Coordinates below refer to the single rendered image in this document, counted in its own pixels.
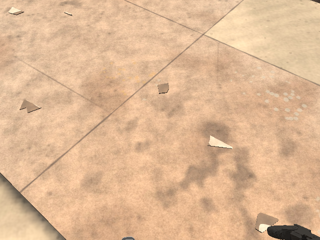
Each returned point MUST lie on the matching right robot hand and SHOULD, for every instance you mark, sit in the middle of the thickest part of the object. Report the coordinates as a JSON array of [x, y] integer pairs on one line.
[[291, 232]]

